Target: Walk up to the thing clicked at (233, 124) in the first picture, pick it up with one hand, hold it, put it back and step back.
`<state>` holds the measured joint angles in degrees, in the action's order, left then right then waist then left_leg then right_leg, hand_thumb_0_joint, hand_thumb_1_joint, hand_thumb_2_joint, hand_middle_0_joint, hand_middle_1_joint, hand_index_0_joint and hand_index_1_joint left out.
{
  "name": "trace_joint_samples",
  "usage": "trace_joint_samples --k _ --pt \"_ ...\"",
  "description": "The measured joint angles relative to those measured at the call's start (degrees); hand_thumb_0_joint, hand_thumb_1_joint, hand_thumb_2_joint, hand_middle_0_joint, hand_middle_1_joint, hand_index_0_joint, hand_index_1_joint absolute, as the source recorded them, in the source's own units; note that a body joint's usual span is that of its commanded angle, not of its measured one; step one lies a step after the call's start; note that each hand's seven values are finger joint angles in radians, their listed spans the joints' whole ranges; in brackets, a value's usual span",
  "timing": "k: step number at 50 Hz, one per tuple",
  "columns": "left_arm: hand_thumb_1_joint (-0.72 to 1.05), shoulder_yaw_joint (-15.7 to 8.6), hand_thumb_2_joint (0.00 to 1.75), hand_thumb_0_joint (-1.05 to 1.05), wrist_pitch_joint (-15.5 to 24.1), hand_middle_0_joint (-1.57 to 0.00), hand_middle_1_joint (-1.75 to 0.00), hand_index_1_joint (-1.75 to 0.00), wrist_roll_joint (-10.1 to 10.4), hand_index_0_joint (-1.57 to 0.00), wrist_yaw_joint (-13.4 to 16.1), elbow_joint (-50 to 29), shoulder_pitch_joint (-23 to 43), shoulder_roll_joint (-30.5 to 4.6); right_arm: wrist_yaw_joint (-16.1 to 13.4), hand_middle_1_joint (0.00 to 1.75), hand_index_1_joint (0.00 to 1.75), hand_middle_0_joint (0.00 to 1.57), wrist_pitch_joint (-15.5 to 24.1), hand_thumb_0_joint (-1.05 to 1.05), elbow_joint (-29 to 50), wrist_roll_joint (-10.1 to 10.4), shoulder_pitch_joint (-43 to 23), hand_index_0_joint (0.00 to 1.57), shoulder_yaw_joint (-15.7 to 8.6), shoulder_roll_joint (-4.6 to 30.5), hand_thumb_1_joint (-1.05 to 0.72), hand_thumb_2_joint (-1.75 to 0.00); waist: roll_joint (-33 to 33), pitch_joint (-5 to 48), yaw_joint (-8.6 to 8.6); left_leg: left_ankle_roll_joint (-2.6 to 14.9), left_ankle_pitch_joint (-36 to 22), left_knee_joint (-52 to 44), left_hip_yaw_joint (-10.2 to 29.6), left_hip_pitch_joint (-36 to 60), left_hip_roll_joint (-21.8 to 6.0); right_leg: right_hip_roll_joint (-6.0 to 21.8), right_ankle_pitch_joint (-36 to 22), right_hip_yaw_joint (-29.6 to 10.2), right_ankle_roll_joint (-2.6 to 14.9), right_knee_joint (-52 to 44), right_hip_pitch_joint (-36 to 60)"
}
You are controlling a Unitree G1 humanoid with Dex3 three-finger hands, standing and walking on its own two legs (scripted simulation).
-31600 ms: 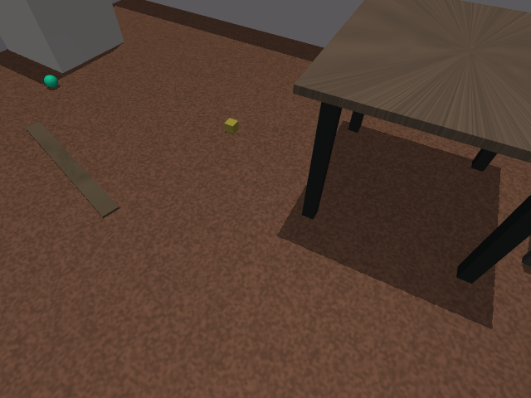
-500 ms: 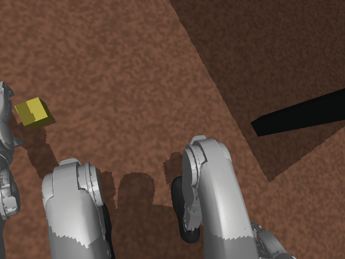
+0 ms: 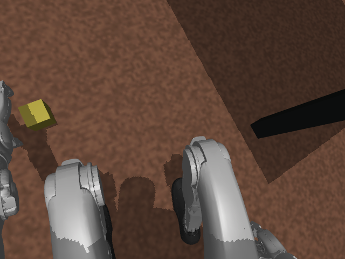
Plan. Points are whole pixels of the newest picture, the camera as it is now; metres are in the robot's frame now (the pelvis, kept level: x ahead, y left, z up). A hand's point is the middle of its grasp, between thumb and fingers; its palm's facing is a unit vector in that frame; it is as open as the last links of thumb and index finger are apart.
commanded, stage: rise first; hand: left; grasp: from above
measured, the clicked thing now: (38, 115) +0.47 +0.28 -0.29
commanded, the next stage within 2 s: approach in 0.50 s
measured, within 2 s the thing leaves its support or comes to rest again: neither
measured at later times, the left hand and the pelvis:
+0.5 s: hand (3, 124) +0.42 +0.32 -0.18, palm faces -0.42 -0.18 -0.89, open 13.0 cm; pelvis +0.00 +0.00 +0.00, yaw +0 degrees
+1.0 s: hand (36, 100) +0.47 +0.25 -0.17, palm faces -0.37 -0.16 -0.91, open 13.5 cm; pelvis +0.00 +0.00 +0.00, yaw +0 degrees
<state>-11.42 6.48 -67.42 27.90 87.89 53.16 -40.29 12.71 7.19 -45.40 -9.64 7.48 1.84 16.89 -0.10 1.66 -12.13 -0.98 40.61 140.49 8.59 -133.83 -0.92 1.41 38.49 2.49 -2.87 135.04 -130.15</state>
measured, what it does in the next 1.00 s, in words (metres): stands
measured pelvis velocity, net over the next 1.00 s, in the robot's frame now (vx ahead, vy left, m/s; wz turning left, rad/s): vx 0.00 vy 0.00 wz -0.01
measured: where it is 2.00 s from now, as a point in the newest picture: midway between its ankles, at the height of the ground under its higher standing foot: (147, 234)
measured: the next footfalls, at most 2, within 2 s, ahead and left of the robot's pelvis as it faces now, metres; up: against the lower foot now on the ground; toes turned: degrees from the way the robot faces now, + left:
none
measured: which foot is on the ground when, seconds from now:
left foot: down 0.00-1.00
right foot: down 0.00-1.00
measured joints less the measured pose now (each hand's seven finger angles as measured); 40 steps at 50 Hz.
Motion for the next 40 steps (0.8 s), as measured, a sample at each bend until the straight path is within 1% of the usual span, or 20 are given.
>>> trace_joint_samples --k 4,11,15,18,21,23,26,29,32,34,40 --pt "-0.36 0.2 0.85 0.0 0.05 -0.28 -0.82 -0.84 0.1 -0.27 -0.1 -0.09 0.03 0.04 -0.11 0.3 0.3 0.2 0.0 0.0 -0.09 -0.03 0.04 0.2 0.01 0.12 -0.9 -0.9 -0.06 0.05 0.2 0.01 -0.13 -0.15 -0.02 0.15 -0.07 -0.08 -0.21 -0.02 -0.09 -0.16 0.08" --pt "-0.36 0.61 0.85 0.0 0.24 -0.29 -0.82 -0.83 0.07 -0.27 -0.21 0.86 0.57 -0.22 -0.33 0.3 0.3 0.2 0.13 0.0 -0.16 -0.02 0.1 0.2 -0.03 0.29 -0.9 -0.9 -0.04 0.3 -0.04 0.06 -0.46 -0.21 -0.01 0.06 0.03 -0.03 -0.44 0.01 -0.02 -0.26 0.12" --pt "-0.36 0.87 0.85 0.0 0.3 -0.29 -0.81 -0.83 -0.2 -0.27 -0.22 0.73 0.4 -0.08 -0.43 0.3 0.3 0.2 0.11 0.0 -0.17 0.04 0.29 0.2 0.06 0.27 -0.9 -0.9 -0.11 0.53 -0.08 0.07 -0.51 -0.27 -0.03 0.05 0.04 -0.04 -0.49 0.0 0.0 -0.32 0.12" --pt "-0.35 0.56 0.85 0.0 0.36 -0.29 -0.81 -0.83 -0.36 -0.28 -0.03 0.41 0.22 0.08 -0.51 0.3 0.3 0.2 0.07 0.0 -0.21 0.06 0.43 0.2 0.12 0.25 -0.9 -0.9 -0.08 0.76 -0.09 0.08 -0.53 -0.31 -0.05 0.01 0.08 0.0 -0.47 -0.01 -0.02 -0.35 0.11" --pt "-0.35 1.16 0.84 0.0 0.19 -0.29 -0.81 -0.82 -0.61 -0.28 0.03 1.58 0.76 -0.07 -0.44 0.3 0.3 0.2 0.2 0.0 -0.19 -0.03 0.43 0.2 0.2 0.17 -0.9 -0.9 -0.2 0.72 -0.31 0.07 -0.59 -0.37 -0.23 0.13 0.12 0.05 -0.45 -0.17 0.04 -0.26 0.15" --pt "-0.35 1.05 0.84 0.0 0.23 -0.29 -0.81 -0.82 -0.6 -0.28 -0.19 1.81 0.9 -0.3 -0.4 0.3 0.3 0.2 0.41 0.0 -0.02 -0.13 0.37 0.2 0.26 0.18 -0.9 -0.9 -0.17 0.48 -0.4 0.09 -0.64 -0.34 -0.17 0.14 0.13 0.03 -0.51 -0.13 0.0 -0.28 0.19" --pt "-0.34 0.51 0.83 0.0 0.44 -0.3 -0.8 -0.82 -0.21 -0.29 -0.15 0.78 0.38 -0.28 -0.42 0.3 0.3 0.2 0.57 0.0 0.08 -0.19 0.38 0.2 0.23 0.22 -0.9 -0.9 0.04 0.26 -0.29 0.14 -0.68 -0.37 -0.06 0.01 0.14 0.01 -0.58 -0.02 -0.09 -0.43 0.16" --pt "-0.33 1.02 0.82 0.0 0.4 -0.31 -0.8 -0.81 -0.39 -0.3 -0.34 -0.1 0.03 0.13 -0.31 0.3 0.3 0.2 0.64 0.0 -0.13 -0.13 0.6 0.2 -0.03 0.18 -0.9 -0.9 0.13 0.3 -0.13 0.1 -0.66 -0.55 -0.33 0.03 0.23 0.14 -0.4 -0.24 0.02 -0.4 0.14" --pt "-0.33 1.02 0.82 0.0 0.48 -0.31 -0.79 -0.8 -0.35 -0.3 -0.37 -0.3 -0.14 0.51 -0.15 0.3 0.3 0.2 0.53 0.0 -0.25 -0.05 0.78 0.2 -0.16 0.15 -0.9 -0.9 0.27 0.57 0.03 -0.01 -0.52 -0.66 -0.44 0.11 0.28 0.22 -0.18 -0.34 0.1 -0.34 0.11" --pt "-0.34 1.49 0.83 0.0 0.29 -0.31 -0.79 -0.81 0.02 -0.29 -0.25 -0.18 -0.17 0.81 -0.04 0.3 0.3 0.2 0.54 0.0 -0.3 -0.03 0.85 0.2 -0.24 0.13 -0.9 -0.9 0.38 0.83 0.13 -0.09 -0.44 -0.76 -0.45 0.13 0.29 0.23 -0.11 -0.35 0.12 -0.36 0.04" --pt "-0.38 4.31 0.86 0.0 -0.12 -0.29 -0.8 -0.82 0.93 -0.27 0.03 1.13 1.46 2.37 -0.1 0.3 0.3 0.2 1.08 0.0 -0.57 -0.27 0.42 0.2 -0.26 0.03 -0.9 -0.9 0.27 0.67 0.05 -0.31 -0.48 -1.31 -0.55 0.57 0.13 0.14 -0.29 -0.42 0.21 -0.68 0.08"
